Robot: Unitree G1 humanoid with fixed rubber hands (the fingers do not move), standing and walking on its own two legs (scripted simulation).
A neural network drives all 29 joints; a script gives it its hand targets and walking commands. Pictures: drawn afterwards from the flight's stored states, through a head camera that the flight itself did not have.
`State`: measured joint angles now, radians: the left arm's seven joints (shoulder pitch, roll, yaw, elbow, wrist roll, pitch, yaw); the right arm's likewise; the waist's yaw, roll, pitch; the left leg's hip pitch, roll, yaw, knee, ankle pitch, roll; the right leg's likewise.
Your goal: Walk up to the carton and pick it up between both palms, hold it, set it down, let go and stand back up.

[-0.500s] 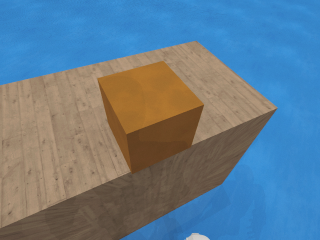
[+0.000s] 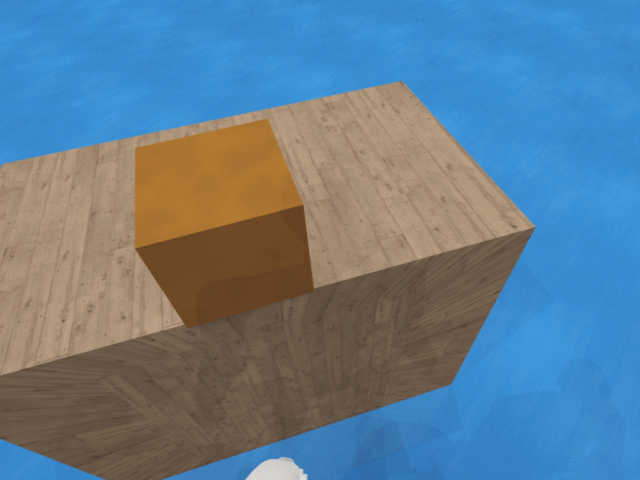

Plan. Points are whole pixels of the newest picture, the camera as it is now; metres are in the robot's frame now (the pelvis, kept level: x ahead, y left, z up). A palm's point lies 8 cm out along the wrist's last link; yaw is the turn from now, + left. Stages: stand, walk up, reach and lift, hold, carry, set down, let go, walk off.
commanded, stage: walk up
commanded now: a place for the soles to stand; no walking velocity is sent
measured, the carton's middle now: (228, 222) +0.47 +0.18 +0.05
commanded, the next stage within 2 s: none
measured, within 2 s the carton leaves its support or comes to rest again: neither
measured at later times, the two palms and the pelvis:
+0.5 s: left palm out of the picture -0.03 +0.29 -0.16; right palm out of the picture +0.13 -0.18 -0.14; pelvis +0.02 +0.04 -0.02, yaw +16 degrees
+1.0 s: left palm out of the picture -0.04 +0.25 -0.13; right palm out of the picture +0.15 -0.17 -0.14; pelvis +0.04 +0.03 +0.00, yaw +20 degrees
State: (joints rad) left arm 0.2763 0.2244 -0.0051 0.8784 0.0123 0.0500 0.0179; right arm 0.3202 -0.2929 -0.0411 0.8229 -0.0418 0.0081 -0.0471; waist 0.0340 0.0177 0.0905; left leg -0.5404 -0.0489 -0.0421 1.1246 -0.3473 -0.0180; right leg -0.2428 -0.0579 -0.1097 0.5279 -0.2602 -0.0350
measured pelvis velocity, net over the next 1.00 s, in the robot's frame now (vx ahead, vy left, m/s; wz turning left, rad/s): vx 0.04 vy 0.03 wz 0.36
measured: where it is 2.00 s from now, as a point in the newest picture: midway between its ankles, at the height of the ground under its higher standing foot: outside the picture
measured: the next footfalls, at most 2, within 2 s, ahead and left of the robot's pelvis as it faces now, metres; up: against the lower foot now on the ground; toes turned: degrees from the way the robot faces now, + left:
left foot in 0.44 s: +0.08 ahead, +0.17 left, +0.00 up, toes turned +24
right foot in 0.82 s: +0.10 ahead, -0.07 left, +0.00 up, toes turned +18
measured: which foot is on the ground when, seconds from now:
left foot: up 0.00-0.42, down 0.44-1.00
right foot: down 0.00-0.44, up 0.46-0.80, down 0.82-1.00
